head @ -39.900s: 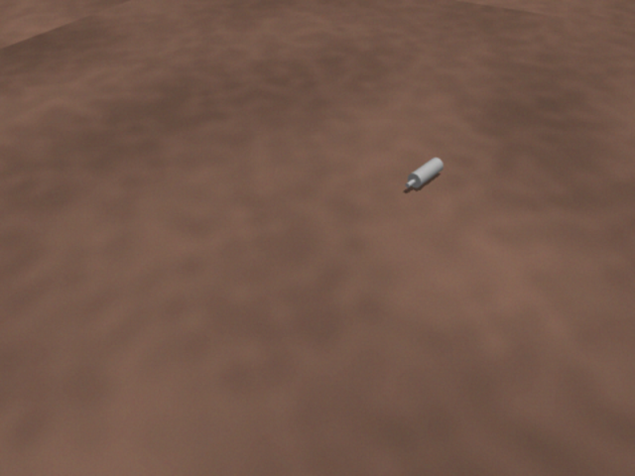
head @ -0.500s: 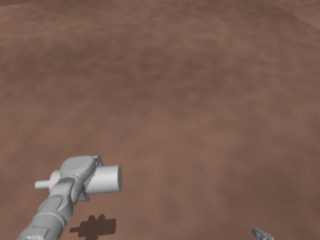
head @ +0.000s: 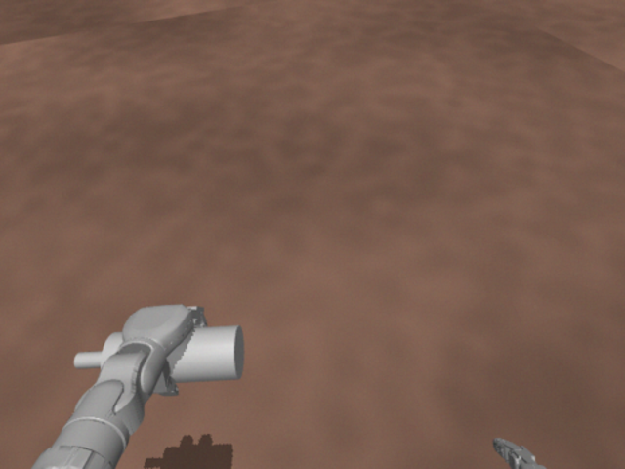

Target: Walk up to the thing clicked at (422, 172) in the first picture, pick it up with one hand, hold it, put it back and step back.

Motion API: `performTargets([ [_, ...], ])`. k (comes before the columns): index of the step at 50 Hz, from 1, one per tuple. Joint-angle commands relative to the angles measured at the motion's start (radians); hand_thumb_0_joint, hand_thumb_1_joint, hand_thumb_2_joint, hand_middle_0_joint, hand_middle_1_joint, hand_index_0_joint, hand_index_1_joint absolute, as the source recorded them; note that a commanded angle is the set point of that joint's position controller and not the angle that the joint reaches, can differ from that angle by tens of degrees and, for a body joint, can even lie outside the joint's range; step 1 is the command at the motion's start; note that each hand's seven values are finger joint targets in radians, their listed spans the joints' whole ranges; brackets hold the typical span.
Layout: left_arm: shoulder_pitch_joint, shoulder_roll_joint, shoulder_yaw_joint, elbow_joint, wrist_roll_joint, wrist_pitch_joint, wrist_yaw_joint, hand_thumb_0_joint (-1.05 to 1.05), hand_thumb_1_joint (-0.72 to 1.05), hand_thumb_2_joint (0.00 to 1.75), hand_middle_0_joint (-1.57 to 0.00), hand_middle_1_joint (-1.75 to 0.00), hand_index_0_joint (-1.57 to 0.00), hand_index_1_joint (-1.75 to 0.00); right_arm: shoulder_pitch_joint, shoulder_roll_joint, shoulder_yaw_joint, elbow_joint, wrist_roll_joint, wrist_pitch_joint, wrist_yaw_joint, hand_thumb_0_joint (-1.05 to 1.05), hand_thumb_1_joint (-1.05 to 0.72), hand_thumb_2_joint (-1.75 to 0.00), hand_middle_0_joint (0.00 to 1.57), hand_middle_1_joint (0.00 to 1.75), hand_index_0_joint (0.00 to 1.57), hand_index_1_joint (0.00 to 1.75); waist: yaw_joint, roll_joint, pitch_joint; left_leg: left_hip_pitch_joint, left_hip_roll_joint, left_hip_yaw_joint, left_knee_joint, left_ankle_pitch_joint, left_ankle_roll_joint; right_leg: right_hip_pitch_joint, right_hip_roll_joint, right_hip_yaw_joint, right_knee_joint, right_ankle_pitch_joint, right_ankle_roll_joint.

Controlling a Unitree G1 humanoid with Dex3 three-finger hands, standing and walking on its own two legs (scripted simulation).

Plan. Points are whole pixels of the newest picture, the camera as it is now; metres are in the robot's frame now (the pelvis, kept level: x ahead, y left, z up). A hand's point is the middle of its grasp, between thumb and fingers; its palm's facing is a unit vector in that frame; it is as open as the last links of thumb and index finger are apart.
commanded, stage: hold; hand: left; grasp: from above
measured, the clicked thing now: (159, 356) +0.31 +0.25 -0.07
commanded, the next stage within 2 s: crouch in 1.32 s
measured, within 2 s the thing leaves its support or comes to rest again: neither
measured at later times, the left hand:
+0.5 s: hand (173, 364) +0.28 +0.21 -0.03, palm faces -0.45 -0.05 -0.89, open 10.6 cm
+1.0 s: hand (170, 366) +0.27 +0.21 -0.02, palm faces -0.47 -0.05 -0.88, open 10.6 cm
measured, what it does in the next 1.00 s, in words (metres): stands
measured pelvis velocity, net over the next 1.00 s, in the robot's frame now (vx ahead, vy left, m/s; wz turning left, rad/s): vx -0.01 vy -0.01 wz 0.00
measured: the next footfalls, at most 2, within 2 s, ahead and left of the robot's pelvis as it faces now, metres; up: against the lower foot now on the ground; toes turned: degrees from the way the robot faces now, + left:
none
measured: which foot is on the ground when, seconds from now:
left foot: down 0.00-1.00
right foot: down 0.00-1.00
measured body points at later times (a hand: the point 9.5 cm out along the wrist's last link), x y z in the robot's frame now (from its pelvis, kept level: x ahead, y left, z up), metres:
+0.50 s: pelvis -0.01 -0.01 +0.01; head +0.00 -0.03 +0.46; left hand +0.30 +0.21 +0.02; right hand +0.13 -0.27 -0.10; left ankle +0.01 +0.11 -0.72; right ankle +0.01 -0.14 -0.72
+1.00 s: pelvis -0.01 -0.01 +0.01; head +0.00 -0.03 +0.46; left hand +0.29 +0.21 +0.03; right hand +0.15 -0.26 -0.10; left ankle +0.01 +0.11 -0.72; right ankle +0.01 -0.14 -0.72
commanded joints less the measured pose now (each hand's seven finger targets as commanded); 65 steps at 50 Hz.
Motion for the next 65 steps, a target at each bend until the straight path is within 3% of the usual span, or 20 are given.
performTargets([
  [1,-0.339,0.209,0.102,-0.22,0.004,-0.005,0.041,0.0,0.58,1.0,-0.94,-0.85,-0.94,-0.84,-0.043,-0.15,-0.044,-0.124,-0.002,-0.036,-0.012,0.0,-0.9,-0.9,0.2,0.3,0.2,0.3,0.005,0.008,-0.26,0.188,-0.018,-0.014,-0.103,0.307,-0.01,0.08,0.048,-0.039,-0.077,0.239,-0.048],
  [6,-0.328,0.201,0.098,-0.227,-0.008,-0.004,0.039,0.0,0.57,1.02,-0.94,-0.86,-0.94,-0.86,-0.064,-0.147,-0.04,-0.129,-0.001,-0.034,-0.012,0.0,-0.9,-0.9,0.2,0.3,0.2,0.3,0.005,-0.015,-0.234,0.191,-0.024,-0.008,-0.126,0.25,-0.005,0.099,0.044,-0.037,-0.11,0.198,-0.043],
  [14,-0.326,0.216,0.103,-0.234,-0.008,-0.005,0.031,0.0,0.55,1.0,-0.91,-0.87,-0.92,-0.86,-0.086,-0.143,-0.035,-0.129,0.0,-0.03,-0.018,0.0,-0.9,-0.9,0.2,0.3,0.2,0.3,0.011,-0.022,-0.227,0.208,-0.026,-0.002,-0.145,0.254,0.001,0.122,0.039,-0.032,-0.136,0.209,-0.038],
  [26,-0.308,0.214,0.107,-0.27,-0.013,-0.01,0.017,0.0,0.56,1.0,-0.88,-0.94,-0.91,-0.92,-0.131,-0.135,-0.026,-0.149,0.005,-0.027,-0.023,0.0,-0.9,-0.9,0.2,0.3,0.2,0.3,0.022,-0.003,-0.185,0.22,-0.029,0.002,-0.188,0.183,-0.003,0.136,0.037,-0.028,-0.174,0.132,-0.04],
  [29,-0.302,0.214,0.105,-0.305,-0.007,-0.004,0.013,0.0,0.56,1.02,-0.9,-0.92,-0.92,-0.91,-0.129,-0.137,-0.029,-0.144,0.008,-0.027,-0.026,0.0,-0.9,-0.9,0.2,0.3,0.2,0.3,0.026,-0.017,-0.234,0.257,-0.029,0.003,-0.18,0.251,0.001,0.165,0.035,-0.027,-0.169,0.197,-0.036],
  [31,-0.31,0.211,0.104,-0.313,-0.013,0.001,0.011,0.0,0.56,1.03,-0.89,-0.94,-0.91,-0.92,-0.131,-0.134,-0.026,-0.143,0.008,-0.026,-0.026,0.0,-0.9,-0.9,0.2,0.3,0.2,0.3,0.023,-0.014,-0.22,0.261,-0.028,0.003,-0.185,0.257,0.0,0.163,0.037,-0.03,-0.171,0.204,-0.037],
  [39,-0.282,0.198,0.086,-0.304,-0.021,0.009,-0.019,0.0,0.55,1.04,-0.9,-0.94,-0.91,-0.93,-0.144,-0.131,-0.02,-0.147,0.013,-0.024,-0.028,0.0,-0.9,-0.9,0.2,0.3,0.2,0.3,0.029,-0.03,-0.189,0.272,-0.022,0.003,-0.212,0.258,0.001,0.177,0.038,-0.034,-0.188,0.2,-0.04],
  [41,-0.29,0.222,0.108,-0.298,-0.021,0.008,-0.022,0.0,0.55,1.04,-0.9,-0.94,-0.91,-0.92,-0.155,-0.132,-0.017,-0.153,0.015,-0.021,-0.03,0.0,-0.9,-0.9,0.2,0.3,0.2,0.3,0.032,-0.026,-0.169,0.267,-0.025,0.003,-0.219,0.247,0.003,0.173,0.036,-0.033,-0.199,0.191,-0.039],
  [42,-0.29,0.205,0.091,-0.302,-0.019,0.004,-0.028,0.0,0.55,1.05,-0.89,-0.94,-0.91,-0.93,-0.151,-0.129,-0.017,-0.153,0.015,-0.022,-0.03,0.0,-0.9,-0.9,0.2,0.3,0.2,0.3,0.03,-0.036,-0.167,0.263,-0.025,0.005,-0.219,0.238,0.004,0.175,0.036,-0.033,-0.202,0.183,-0.038],
  [44,-0.278,0.216,0.105,-0.275,-0.022,0.0,-0.032,0.0,0.54,1.04,-0.88,-0.96,-0.9,-0.94,-0.154,-0.126,-0.013,-0.152,0.013,-0.02,-0.03,0.0,-0.9,-0.9,0.2,0.3,0.2,0.3,0.033,-0.034,-0.15,0.255,-0.025,0.004,-0.225,0.231,0.004,0.172,0.036,-0.033,-0.205,0.175,-0.039],
  [47,-0.269,0.2,0.091,-0.28,-0.025,-0.008,-0.036,0.0,0.57,1.06,-0.9,-0.96,-0.92,-0.95,-0.15,-0.129,-0.014,-0.161,0.014,-0.019,-0.031,0.0,-0.9,-0.9,0.2,0.3,0.2,0.3,0.023,-0.038,-0.154,0.265,-0.027,0.006,-0.226,0.227,0.006,0.171,0.033,-0.029,-0.21,0.172,-0.039],
  [49,-0.268,0.209,0.103,-0.297,-0.025,-0.014,-0.032,0.0,0.57,1.08,-0.91,-0.96,-0.92,-0.95,-0.154,-0.128,-0.014,-0.165,0.013,-0.015,-0.031,0.0,-0.9,-0.9,0.2,0.3,0.2,0.3,0.034,-0.021,-0.156,0.266,-0.027,0.003,-0.23,0.224,0.002,0.177,0.034,-0.032,-0.209,0.165,-0.041],
  [56,-0.382,0.242,0.122,-0.316,-0.007,-0.032,0.009,0.0,0.59,1.12,-0.94,-0.97,-0.95,-0.97,-0.142,-0.129,-0.017,-0.14,0.007,-0.012,-0.035,0.0,-0.9,-0.9,0.2,0.3,0.2,0.3,0.02,0.018,-0.218,0.307,-0.03,0.006,-0.221,0.257,-0.002,0.175,0.033,-0.028,-0.202,0.199,-0.042],
  [61,-0.33,0.206,0.101,-0.265,-0.002,-0.006,0.031,0.0,0.56,1.13,-0.92,-0.97,-0.93,-0.97,-0.135,-0.135,-0.024,-0.132,0.007,-0.013,-0.03,0.0,-0.9,-0.9,0.2,0.3,0.2,0.3,0.025,0.0,-0.213,0.306,-0.022,-0.001,-0.226,0.284,-0.007,0.19,0.037,-0.042,-0.2,0.22,-0.046],
  [63,-0.339,0.206,0.095,-0.263,-0.007,-0.002,0.023,0.0,0.56,1.14,-0.92,-0.98,-0.92,-0.97,-0.131,-0.136,-0.028,-0.131,0.008,-0.011,-0.029,0.0,-0.9,-0.9,0.2,0.3,0.2,0.3,0.021,-0.012,-0.206,0.295,-0.023,0.002,-0.226,0.282,-0.005,0.192,0.036,-0.039,-0.206,0.223,-0.044],
  [65,-0.285,0.212,0.102,-0.237,-0.018,0.002,0.001,0.0,0.56,1.13,-0.92,-0.97,-0.92,-0.97,-0.138,-0.133,-0.028,-0.136,0.012,-0.008,-0.028,0.0,-0.9,-0.9,0.2,0.3,0.2,0.3,0.04,-0.024,-0.187,0.282,-0.021,0.0,-0.232,0.29,-0.003,0.204,0.036,-0.043,-0.207,0.228,-0.044],
])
